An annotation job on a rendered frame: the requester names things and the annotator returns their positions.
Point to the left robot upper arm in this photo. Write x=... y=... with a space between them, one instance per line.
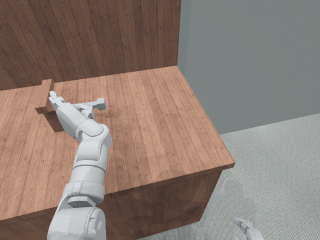
x=81 y=223

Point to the left robot hand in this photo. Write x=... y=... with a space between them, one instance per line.
x=70 y=116

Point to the left robot forearm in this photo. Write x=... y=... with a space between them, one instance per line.
x=85 y=188

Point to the tap lever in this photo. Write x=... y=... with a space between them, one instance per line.
x=100 y=104

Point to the right robot hand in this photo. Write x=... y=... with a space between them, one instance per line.
x=248 y=229

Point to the counter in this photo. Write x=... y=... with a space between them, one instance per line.
x=166 y=156

